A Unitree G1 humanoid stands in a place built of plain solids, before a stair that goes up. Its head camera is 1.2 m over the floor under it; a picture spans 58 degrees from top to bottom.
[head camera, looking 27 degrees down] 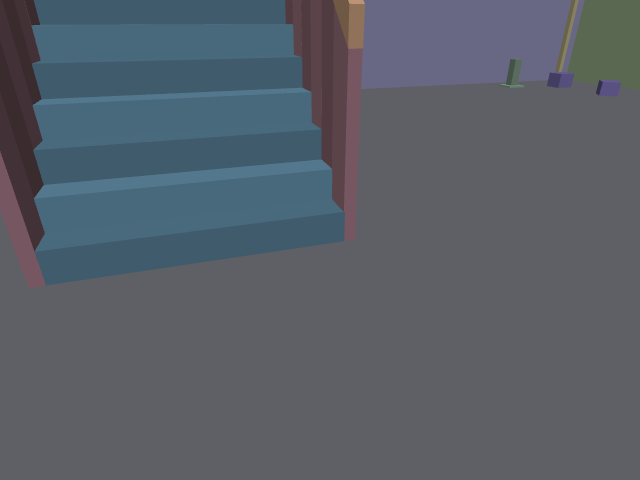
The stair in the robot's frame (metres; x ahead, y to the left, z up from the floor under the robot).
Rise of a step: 0.20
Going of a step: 0.21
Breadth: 1.60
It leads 18 degrees to the left of straight ahead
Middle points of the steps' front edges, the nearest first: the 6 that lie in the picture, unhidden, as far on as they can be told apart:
2.09 0.62 0.20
2.29 0.69 0.39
2.50 0.75 0.59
2.70 0.82 0.78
2.91 0.88 0.98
3.11 0.95 1.17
